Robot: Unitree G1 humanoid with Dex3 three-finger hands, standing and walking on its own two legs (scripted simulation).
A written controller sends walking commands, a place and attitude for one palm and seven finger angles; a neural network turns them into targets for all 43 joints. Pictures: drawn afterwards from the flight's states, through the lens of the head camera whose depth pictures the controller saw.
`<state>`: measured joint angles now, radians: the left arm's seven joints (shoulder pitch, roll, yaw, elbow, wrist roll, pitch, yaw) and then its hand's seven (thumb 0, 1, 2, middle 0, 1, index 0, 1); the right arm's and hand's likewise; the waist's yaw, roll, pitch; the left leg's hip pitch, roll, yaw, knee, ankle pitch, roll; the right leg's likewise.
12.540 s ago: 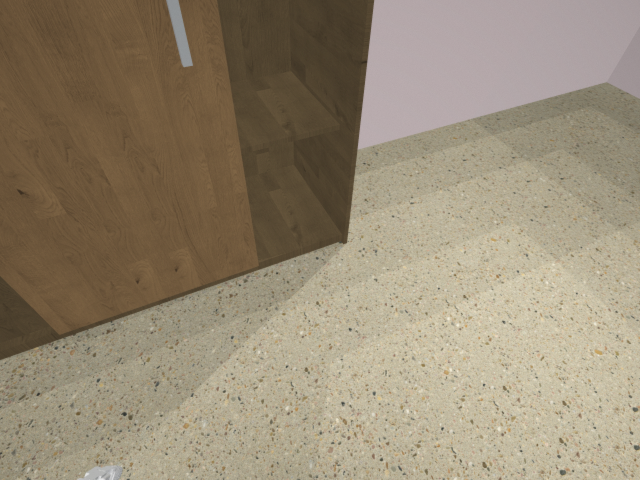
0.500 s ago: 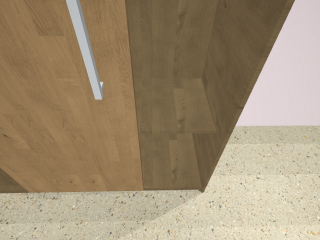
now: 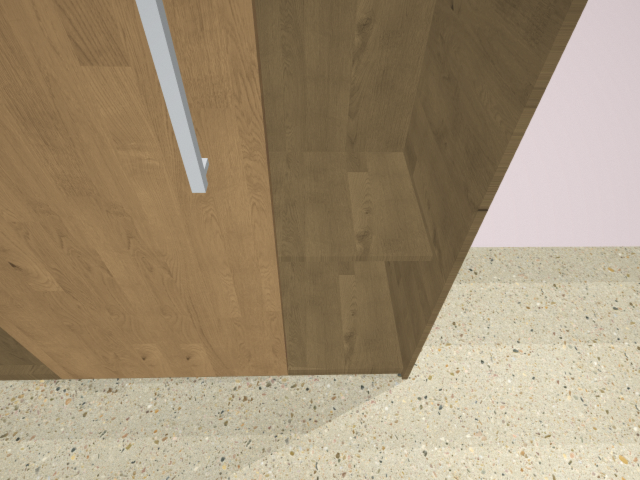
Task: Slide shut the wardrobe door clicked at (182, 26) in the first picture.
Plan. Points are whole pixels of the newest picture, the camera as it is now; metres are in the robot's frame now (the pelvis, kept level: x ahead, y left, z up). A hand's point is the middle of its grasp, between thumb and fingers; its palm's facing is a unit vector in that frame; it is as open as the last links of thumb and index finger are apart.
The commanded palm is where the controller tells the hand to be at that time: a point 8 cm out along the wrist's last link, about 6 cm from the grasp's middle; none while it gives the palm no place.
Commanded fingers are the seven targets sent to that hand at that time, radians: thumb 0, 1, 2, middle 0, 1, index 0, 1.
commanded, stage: look again from close up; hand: left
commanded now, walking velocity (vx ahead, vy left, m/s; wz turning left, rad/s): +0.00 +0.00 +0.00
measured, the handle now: (178, 86) +0.50 +0.22 +0.24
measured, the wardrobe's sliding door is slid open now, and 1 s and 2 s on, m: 0.37 0.37 0.37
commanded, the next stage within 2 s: none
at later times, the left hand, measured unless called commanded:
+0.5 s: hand out of the picture -0.03 +0.15 -0.18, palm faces +0.05 -0.99 -0.16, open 7.4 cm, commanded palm none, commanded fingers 0.00 0.90 0.90 -0.20 -0.30 -0.20 -0.30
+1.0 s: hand out of the picture -0.04 +0.15 -0.18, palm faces +0.05 -0.99 -0.15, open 7.4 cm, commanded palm none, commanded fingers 0.00 0.90 0.90 -0.20 -0.30 -0.20 -0.30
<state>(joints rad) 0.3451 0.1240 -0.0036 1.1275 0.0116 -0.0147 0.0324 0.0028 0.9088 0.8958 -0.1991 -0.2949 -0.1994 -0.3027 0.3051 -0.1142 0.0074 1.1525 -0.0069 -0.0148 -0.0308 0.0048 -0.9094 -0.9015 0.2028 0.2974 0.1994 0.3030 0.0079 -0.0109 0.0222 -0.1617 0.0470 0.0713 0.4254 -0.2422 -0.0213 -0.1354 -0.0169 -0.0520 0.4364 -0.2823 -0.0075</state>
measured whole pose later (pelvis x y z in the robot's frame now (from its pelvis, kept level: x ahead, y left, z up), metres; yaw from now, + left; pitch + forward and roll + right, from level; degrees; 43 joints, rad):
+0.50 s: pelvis +0.00 +0.00 +0.00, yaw +0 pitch -1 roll +0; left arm 0.34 0.12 0.00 1.13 0.01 -0.02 0.03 0.00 0.91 0.90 -0.20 -0.29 -0.20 -0.30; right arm 0.30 -0.12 0.00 1.15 -0.01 -0.02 -0.03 0.01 -0.91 -0.90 0.20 0.30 0.20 0.30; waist 0.01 -0.01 0.02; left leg -0.16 0.05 0.07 0.42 -0.24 -0.02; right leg -0.14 -0.02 -0.05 0.44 -0.28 -0.01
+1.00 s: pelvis +0.00 +0.00 +0.00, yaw +0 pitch -1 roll +0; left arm 0.35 0.12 0.00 1.13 0.01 -0.02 0.03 0.00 0.91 0.90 -0.20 -0.29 -0.20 -0.30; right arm 0.30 -0.11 0.00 1.15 -0.01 -0.01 -0.03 0.01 -0.91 -0.90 0.20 0.30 0.20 0.30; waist 0.01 -0.01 0.02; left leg -0.16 0.05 0.07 0.42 -0.23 -0.02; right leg -0.14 -0.01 -0.06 0.43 -0.27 -0.01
